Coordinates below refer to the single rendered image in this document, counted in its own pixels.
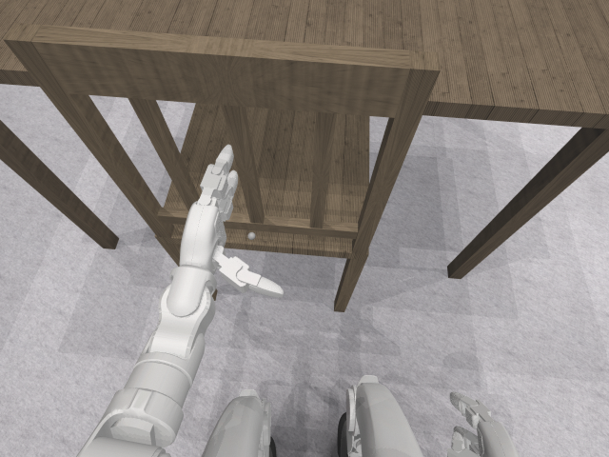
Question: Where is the right robot hand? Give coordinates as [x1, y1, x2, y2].
[447, 391, 520, 457]

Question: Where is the robot left upper arm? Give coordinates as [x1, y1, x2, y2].
[81, 436, 171, 457]

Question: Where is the left robot shin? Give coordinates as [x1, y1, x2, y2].
[239, 389, 269, 457]

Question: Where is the robot right thigh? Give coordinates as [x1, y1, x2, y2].
[346, 383, 423, 457]

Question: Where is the left robot forearm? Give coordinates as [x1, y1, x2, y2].
[76, 266, 217, 457]

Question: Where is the chair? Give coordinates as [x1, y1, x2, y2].
[3, 23, 441, 312]

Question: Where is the table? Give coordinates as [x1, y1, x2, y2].
[0, 0, 609, 279]

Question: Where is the left robot hand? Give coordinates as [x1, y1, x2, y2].
[179, 145, 284, 298]

